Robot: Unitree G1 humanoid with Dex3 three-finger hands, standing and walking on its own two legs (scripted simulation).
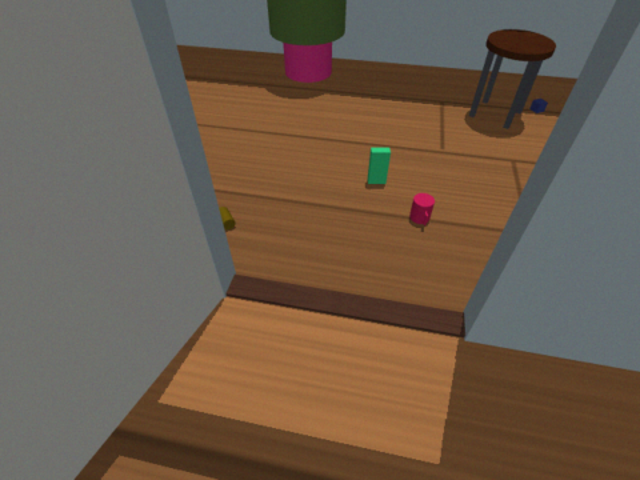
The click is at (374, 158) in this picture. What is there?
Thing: carton on end
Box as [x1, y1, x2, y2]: [367, 147, 390, 183]
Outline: 389,147 371,148 367,178 368,183 385,183 390,154
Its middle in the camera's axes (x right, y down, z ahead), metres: +0.28 -0.36 +1.91
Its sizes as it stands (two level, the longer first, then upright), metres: 0.089 0.041 0.188
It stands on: the floor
